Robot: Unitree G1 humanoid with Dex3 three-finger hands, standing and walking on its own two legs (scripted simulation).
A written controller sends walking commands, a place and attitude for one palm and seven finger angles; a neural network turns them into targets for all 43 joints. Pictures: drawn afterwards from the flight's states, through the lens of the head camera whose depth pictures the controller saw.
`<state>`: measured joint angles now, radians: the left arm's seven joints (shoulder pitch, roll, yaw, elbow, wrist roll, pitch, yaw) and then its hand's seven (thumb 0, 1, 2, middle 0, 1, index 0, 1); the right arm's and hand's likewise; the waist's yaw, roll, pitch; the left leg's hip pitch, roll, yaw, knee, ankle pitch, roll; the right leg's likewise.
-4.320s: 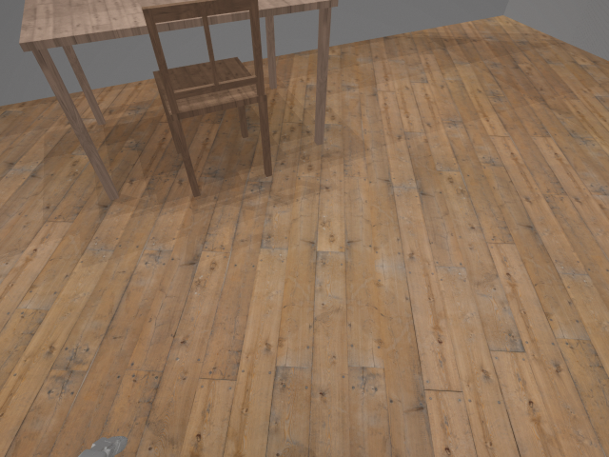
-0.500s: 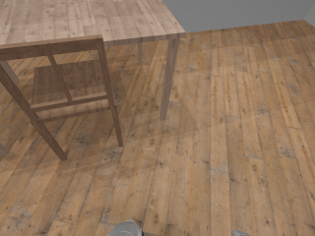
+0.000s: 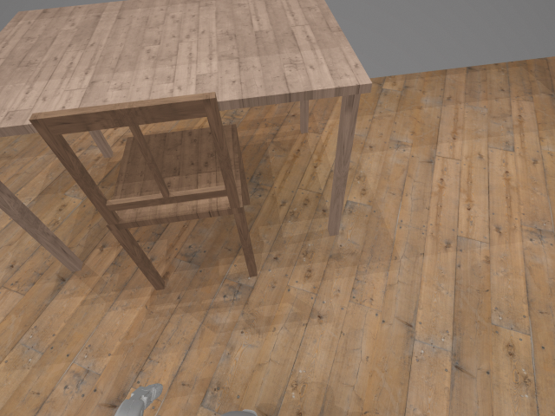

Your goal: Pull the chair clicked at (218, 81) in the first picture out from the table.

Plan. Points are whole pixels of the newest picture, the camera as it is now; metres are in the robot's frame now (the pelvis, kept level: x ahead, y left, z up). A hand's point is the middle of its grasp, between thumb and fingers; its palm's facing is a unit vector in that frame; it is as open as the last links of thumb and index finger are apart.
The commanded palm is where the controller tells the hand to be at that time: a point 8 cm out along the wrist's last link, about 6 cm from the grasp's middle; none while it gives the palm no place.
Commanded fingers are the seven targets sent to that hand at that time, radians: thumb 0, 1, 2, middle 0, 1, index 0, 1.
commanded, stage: turn to face it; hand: left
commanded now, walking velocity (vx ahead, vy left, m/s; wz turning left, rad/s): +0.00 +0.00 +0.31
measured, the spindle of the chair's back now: (151, 163) +0.70 +0.35 -0.11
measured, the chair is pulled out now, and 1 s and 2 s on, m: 0.00 0.00 0.00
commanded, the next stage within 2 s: take the last steps up to it in 0.12 s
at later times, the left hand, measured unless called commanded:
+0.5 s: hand out of the picture -0.08 +0.23 -0.18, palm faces +0.26 -0.94 -0.21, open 7.4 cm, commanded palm none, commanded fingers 0.00 0.90 0.90 -0.20 -0.30 -0.20 -0.30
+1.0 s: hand (139, 363) +0.24 +0.28 -0.18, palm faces +0.15 -0.97 -0.17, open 7.4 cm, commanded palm none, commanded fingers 0.00 0.90 0.90 -0.20 -0.30 -0.20 -0.30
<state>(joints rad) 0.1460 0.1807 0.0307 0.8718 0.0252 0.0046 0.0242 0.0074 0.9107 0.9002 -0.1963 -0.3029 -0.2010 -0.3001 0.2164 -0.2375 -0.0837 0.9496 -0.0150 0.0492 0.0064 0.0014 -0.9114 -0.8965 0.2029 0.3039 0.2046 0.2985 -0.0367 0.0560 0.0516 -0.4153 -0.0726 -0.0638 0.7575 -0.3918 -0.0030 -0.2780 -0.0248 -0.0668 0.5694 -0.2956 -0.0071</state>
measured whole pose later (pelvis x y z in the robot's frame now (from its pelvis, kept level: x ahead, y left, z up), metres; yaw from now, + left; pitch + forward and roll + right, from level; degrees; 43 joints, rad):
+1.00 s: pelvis +0.16 +0.09 -0.01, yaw +11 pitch -1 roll +0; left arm 0.12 0.16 0.03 1.00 0.02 -0.02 -0.01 0.01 0.91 0.90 -0.19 -0.30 -0.20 -0.30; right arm 0.53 -0.11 0.00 1.19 -0.01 -0.05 -0.04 0.00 -0.91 -0.90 0.20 0.30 0.20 0.30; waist -0.04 0.01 0.08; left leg 0.15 -0.07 0.07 0.38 -0.47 0.07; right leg -0.45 0.00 -0.13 0.68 -0.23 -0.08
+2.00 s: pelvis +0.24 +0.05 +0.01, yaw +6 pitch +0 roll +2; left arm 0.24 0.15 0.01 1.02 0.03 0.02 0.03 0.01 0.91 0.90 -0.20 -0.30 -0.20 -0.30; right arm 0.21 -0.22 -0.07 1.05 -0.01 0.06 -0.01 0.00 -0.91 -0.90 0.20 0.30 0.20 0.30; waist -0.01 0.05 0.04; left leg -0.34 0.02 0.01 0.82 -0.42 -0.02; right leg -0.23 0.00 -0.04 0.52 -0.28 -0.05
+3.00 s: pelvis +0.20 +0.08 +0.01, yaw +6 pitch -1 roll +0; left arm 0.29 0.14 0.00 1.09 0.01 -0.03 0.03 0.01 0.92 0.90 -0.20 -0.30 -0.20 -0.30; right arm 0.36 -0.12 0.03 1.08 -0.02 -0.03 -0.02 0.01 -0.92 -0.90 0.20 0.30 0.20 0.30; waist 0.00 0.03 -0.02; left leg -0.17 -0.04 0.03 0.47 -0.28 0.04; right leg -0.26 -0.02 -0.04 0.49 -0.21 -0.01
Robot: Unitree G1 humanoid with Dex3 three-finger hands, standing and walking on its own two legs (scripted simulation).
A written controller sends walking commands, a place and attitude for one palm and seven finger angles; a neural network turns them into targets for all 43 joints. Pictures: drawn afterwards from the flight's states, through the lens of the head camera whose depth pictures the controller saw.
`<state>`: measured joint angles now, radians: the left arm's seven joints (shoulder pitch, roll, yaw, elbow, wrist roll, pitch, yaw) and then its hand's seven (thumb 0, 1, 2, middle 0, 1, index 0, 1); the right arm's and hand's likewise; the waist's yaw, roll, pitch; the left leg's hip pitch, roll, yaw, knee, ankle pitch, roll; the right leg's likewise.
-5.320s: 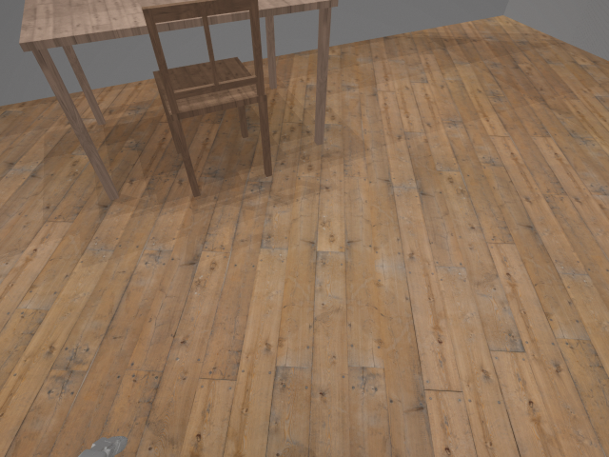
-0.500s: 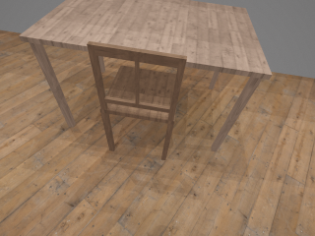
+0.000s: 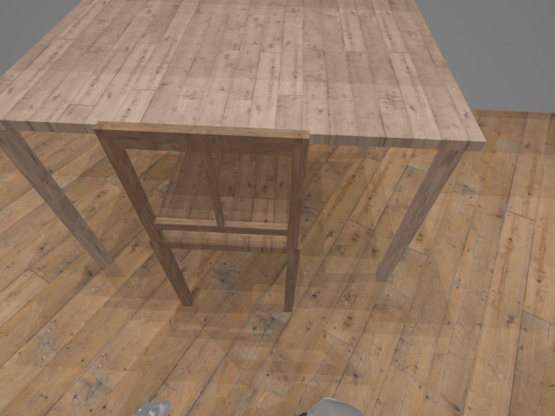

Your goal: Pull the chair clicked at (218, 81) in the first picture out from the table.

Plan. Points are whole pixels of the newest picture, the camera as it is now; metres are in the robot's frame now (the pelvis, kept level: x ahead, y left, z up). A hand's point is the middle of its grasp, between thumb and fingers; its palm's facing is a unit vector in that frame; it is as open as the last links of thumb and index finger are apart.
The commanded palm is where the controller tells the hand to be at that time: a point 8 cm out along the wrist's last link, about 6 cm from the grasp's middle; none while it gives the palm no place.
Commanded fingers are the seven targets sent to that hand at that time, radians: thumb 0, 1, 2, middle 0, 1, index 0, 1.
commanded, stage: take the last steps up to it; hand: left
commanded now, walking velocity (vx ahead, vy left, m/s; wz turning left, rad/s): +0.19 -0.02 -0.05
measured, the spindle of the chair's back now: (214, 190) +0.57 +0.15 -0.09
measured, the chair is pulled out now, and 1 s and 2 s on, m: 0.00 0.00 0.00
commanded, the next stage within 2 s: come to a stop and stand still in 0.10 s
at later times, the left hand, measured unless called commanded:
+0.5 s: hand out of the picture +0.14 +0.18 -0.17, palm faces +0.02 -0.99 -0.17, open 7.3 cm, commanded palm none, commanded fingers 0.00 0.90 0.90 -0.20 -0.30 -0.20 -0.30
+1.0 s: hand out of the picture +0.13 +0.13 -0.14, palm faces -0.08 -0.96 -0.27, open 7.4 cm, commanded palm none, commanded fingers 0.00 0.90 0.90 -0.20 -0.30 -0.20 -0.30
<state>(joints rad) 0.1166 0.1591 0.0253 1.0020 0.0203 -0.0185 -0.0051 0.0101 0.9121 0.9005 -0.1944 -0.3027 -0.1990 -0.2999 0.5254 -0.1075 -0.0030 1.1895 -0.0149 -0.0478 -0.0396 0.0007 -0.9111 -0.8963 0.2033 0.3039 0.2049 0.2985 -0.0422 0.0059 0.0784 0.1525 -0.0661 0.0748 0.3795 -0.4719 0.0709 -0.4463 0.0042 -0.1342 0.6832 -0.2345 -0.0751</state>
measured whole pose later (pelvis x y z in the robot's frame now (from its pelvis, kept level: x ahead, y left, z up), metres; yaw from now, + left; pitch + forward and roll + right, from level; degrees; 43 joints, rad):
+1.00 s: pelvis +0.07 -0.05 +0.02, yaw -5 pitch +0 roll +2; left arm 0.24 0.15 0.01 1.02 0.03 0.02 0.03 0.01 0.91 0.90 -0.20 -0.30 -0.20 -0.30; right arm 0.21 -0.22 -0.07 1.05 -0.01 0.06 -0.01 0.00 -0.91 -0.90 0.20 0.30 0.20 0.30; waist -0.01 0.05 0.04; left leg -0.34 0.02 0.01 0.82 -0.42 -0.02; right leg -0.23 0.00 -0.04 0.52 -0.28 -0.05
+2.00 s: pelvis +0.03 -0.02 +0.02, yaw -4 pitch -1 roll +0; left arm 0.29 0.14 0.00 1.09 0.01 -0.03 0.03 0.01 0.92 0.90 -0.20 -0.30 -0.20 -0.30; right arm 0.36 -0.12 0.03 1.08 -0.02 -0.03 -0.02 0.01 -0.92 -0.90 0.20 0.30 0.20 0.30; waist 0.00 0.03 -0.02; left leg -0.17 -0.04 0.03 0.47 -0.28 0.04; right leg -0.26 -0.02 -0.04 0.49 -0.21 -0.01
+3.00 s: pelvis +0.11 -0.01 +0.01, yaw -4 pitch +0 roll +0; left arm 0.37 0.12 0.03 1.10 0.02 -0.03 0.04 0.01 0.91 0.90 -0.20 -0.30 -0.20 -0.30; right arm 0.30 -0.12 0.01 1.13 -0.01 -0.05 -0.03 0.00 -0.91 -0.90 0.20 0.30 0.20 0.30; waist 0.03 -0.03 0.06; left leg -0.18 -0.02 0.08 0.56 -0.36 0.05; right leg -0.21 -0.03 -0.05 0.62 -0.37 0.00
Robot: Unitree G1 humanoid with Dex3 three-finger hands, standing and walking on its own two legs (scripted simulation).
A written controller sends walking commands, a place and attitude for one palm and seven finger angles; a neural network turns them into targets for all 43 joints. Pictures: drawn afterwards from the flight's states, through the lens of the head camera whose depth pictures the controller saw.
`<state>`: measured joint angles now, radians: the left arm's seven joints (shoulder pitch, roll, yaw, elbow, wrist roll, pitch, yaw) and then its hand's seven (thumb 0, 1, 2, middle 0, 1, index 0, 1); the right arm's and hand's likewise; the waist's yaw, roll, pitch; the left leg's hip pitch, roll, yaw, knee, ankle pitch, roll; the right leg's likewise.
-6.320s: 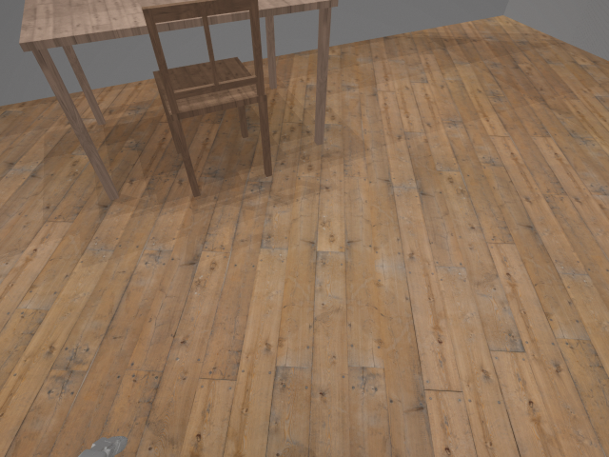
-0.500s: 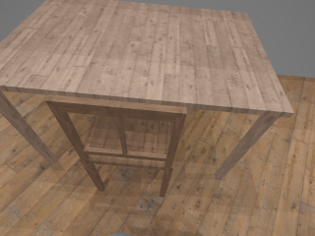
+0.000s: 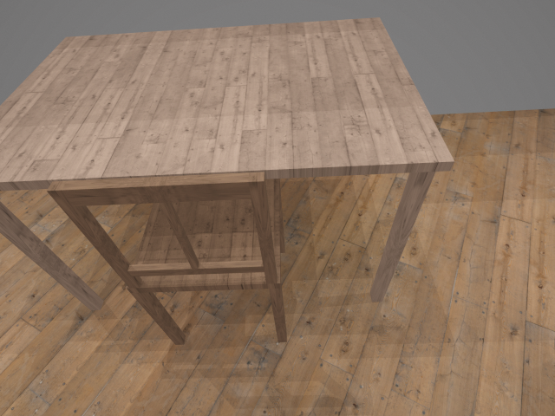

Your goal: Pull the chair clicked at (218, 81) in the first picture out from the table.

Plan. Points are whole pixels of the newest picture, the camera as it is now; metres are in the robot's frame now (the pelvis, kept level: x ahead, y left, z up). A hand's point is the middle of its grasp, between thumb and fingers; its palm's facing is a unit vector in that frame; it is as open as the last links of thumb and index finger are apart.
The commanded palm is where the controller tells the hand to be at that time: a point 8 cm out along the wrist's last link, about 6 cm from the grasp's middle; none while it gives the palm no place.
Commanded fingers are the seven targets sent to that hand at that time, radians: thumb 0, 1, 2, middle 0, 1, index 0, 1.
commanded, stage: come to a stop and stand still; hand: left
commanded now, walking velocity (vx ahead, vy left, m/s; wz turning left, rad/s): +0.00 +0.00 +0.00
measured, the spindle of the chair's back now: (181, 236) +0.48 +0.25 -0.11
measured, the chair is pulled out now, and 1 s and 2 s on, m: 0.00 0.00 0.00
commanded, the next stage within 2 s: look again from close up in 0.54 s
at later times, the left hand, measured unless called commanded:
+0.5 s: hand out of the picture -0.07 +0.16 -0.17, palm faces +0.06 -0.98 -0.19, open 7.3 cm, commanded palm none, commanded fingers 0.00 0.90 0.90 -0.20 -0.30 -0.20 -0.30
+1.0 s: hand out of the picture -0.02 +0.20 -0.17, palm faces +0.05 -0.97 -0.22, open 7.3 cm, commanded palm none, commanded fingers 0.00 0.90 0.90 -0.20 -0.30 -0.20 -0.30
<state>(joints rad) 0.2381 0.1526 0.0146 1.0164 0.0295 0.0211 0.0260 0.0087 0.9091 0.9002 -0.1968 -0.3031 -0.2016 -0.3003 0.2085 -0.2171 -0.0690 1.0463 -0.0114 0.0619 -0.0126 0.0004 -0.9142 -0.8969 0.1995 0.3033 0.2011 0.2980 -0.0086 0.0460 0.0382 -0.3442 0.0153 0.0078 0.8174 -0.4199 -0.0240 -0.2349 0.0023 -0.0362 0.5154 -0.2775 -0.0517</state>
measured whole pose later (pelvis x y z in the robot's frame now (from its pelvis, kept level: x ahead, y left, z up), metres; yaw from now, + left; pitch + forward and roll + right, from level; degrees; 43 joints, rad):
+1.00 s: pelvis -0.04 +0.03 +0.00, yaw +1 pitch -1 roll +0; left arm 0.29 0.14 0.00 1.09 0.01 -0.03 0.03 0.01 0.92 0.90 -0.20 -0.30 -0.20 -0.30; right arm 0.36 -0.12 0.03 1.08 -0.02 -0.03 -0.02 0.01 -0.92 -0.90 0.20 0.30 0.20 0.30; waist 0.00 0.03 -0.02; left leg -0.17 -0.04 0.03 0.47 -0.28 0.04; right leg -0.26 -0.02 -0.04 0.49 -0.21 -0.01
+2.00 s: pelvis +0.04 +0.04 -0.01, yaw +2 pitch +0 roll +0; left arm 0.37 0.12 0.03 1.10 0.02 -0.03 0.04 0.01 0.91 0.90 -0.20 -0.30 -0.20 -0.30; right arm 0.30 -0.12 0.01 1.13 -0.01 -0.05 -0.03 0.00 -0.91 -0.90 0.20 0.30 0.20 0.30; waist 0.03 -0.03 0.06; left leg -0.18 -0.02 0.08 0.56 -0.36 0.05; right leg -0.21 -0.03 -0.05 0.62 -0.37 0.00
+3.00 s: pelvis +0.03 +0.03 +0.00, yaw +2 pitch -1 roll +0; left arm 0.34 0.12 -0.02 1.11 0.02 -0.01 0.03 0.01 0.91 0.90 -0.20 -0.30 -0.20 -0.30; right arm 0.34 -0.15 0.00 1.06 -0.02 -0.01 -0.02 0.00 -0.92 -0.90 0.20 0.30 0.20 0.30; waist 0.00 0.06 0.01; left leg -0.16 -0.01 0.06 0.50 -0.32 0.03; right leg -0.29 -0.02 -0.05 0.51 -0.20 -0.02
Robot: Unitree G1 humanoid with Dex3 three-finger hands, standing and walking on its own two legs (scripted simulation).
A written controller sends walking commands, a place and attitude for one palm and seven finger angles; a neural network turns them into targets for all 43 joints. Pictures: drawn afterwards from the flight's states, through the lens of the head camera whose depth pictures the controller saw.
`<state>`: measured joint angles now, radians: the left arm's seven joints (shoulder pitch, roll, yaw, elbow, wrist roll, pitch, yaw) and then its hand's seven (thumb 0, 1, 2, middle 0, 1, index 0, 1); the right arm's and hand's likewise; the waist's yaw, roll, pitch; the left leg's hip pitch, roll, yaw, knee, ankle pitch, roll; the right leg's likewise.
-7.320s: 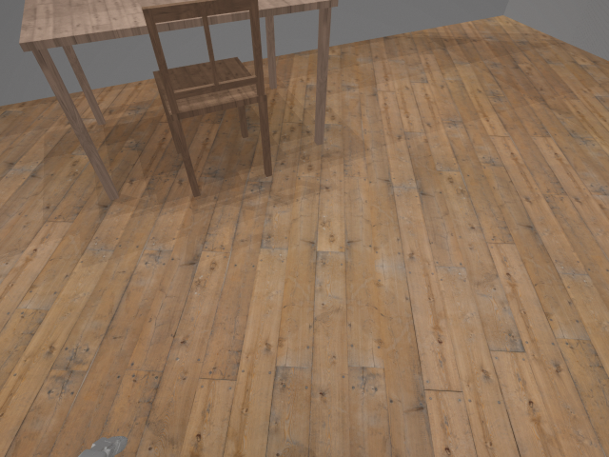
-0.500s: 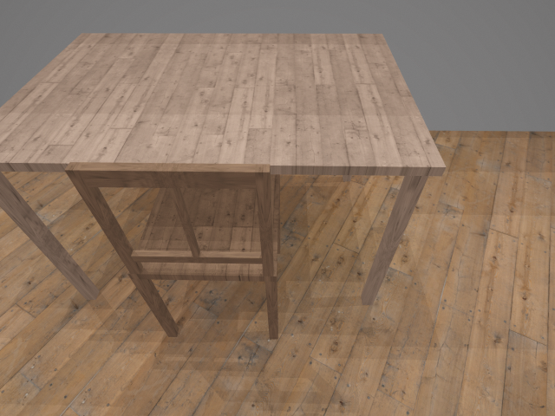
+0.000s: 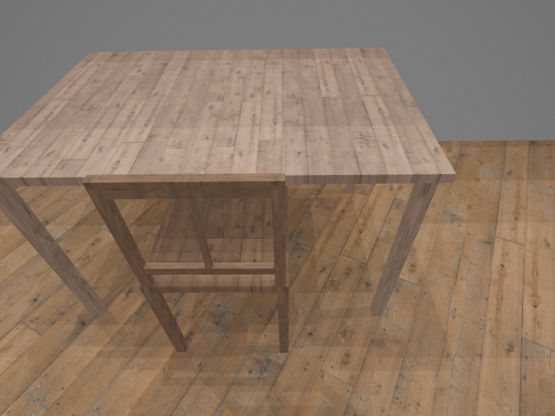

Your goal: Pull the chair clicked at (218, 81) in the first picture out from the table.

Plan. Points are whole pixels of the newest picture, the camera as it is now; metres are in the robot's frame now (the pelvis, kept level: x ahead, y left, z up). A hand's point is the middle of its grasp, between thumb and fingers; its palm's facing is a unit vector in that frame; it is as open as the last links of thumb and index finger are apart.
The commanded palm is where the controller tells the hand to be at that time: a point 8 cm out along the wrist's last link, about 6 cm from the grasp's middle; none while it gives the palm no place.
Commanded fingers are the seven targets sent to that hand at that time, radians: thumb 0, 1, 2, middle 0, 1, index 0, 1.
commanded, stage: look again from close up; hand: left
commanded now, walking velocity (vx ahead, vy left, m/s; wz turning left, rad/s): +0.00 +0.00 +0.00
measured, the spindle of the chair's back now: (200, 234) +0.52 +0.21 -0.11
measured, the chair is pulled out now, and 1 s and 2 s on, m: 0.00 0.00 0.00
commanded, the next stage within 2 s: shuffle to correct the standing spot in 0.42 s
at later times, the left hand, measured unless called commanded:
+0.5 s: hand out of the picture +0.00 +0.16 -0.17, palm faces +0.03 -0.99 -0.15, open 7.3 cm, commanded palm none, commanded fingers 0.00 0.90 0.90 -0.20 -0.30 -0.20 -0.30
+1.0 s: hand out of the picture +0.03 +0.16 -0.19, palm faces +0.10 -0.98 -0.15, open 7.4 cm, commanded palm none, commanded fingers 0.00 0.90 0.90 -0.20 -0.30 -0.20 -0.30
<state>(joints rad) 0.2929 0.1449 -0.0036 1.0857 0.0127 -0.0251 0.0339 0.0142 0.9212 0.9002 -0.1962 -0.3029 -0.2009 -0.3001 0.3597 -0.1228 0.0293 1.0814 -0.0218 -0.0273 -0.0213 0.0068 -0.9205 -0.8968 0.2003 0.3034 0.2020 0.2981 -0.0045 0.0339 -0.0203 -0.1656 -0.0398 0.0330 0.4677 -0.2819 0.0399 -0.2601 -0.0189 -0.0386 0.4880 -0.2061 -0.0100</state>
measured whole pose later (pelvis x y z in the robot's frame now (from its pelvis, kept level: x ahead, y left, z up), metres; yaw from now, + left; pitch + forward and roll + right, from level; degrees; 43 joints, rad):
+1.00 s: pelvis +0.08 +0.01 -0.01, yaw +1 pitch +0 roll +0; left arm 0.37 0.12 0.03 1.10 0.02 -0.03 0.04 0.01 0.91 0.90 -0.20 -0.30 -0.20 -0.30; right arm 0.30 -0.12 0.01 1.13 -0.01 -0.05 -0.03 0.00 -0.91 -0.90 0.20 0.30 0.20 0.30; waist 0.03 -0.03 0.06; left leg -0.18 -0.02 0.08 0.56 -0.36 0.05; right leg -0.21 -0.03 -0.05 0.62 -0.37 0.00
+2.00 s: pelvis +0.06 +0.00 +0.00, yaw +1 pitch -1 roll +0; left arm 0.34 0.12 -0.02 1.11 0.02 -0.01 0.03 0.01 0.91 0.90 -0.20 -0.30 -0.20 -0.30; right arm 0.34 -0.15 0.00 1.06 -0.02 -0.01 -0.02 0.00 -0.92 -0.90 0.20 0.30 0.20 0.30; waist 0.00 0.06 0.01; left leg -0.16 -0.01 0.06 0.50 -0.32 0.03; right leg -0.29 -0.02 -0.05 0.51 -0.20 -0.02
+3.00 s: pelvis +0.07 -0.02 -0.01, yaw +3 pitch +1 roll +1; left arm 0.37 0.16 0.02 0.31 -0.17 -0.14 0.09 0.03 0.89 0.88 -0.19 -0.29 -0.20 -0.29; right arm 0.31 -0.26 0.00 0.86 0.04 -0.25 -0.08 0.02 -0.93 -0.90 0.20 0.30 0.21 0.30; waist -0.02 0.06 -0.03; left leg -0.23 0.00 0.03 0.56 -0.35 0.00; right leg -0.36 -0.02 -0.09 0.59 -0.25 -0.04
